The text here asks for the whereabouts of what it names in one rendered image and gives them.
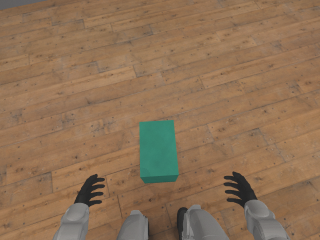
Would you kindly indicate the right robot shin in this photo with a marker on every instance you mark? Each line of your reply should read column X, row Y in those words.
column 184, row 236

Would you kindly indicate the carton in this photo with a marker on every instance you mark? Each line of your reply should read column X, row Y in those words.
column 158, row 152

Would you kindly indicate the robot left forearm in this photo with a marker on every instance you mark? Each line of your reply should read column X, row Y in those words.
column 74, row 223

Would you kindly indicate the right robot foot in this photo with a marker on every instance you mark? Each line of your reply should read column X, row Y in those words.
column 180, row 219

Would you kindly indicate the robot right hand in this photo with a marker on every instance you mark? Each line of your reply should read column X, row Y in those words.
column 245, row 192

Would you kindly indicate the robot right forearm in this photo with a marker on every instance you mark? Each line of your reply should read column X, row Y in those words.
column 261, row 222

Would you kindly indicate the robot left hand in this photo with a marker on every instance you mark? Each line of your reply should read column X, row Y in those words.
column 85, row 194

